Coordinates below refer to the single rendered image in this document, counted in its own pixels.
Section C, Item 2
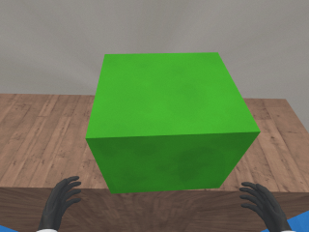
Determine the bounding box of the robot right hand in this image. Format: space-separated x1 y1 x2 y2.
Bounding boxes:
239 182 293 232

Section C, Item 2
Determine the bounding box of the robot left hand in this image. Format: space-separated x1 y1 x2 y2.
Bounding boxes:
38 176 81 231

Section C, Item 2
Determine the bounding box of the pedestal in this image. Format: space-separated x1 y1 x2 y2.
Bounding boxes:
0 93 309 232

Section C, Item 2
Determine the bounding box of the carton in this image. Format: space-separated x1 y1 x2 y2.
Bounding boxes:
85 52 261 194

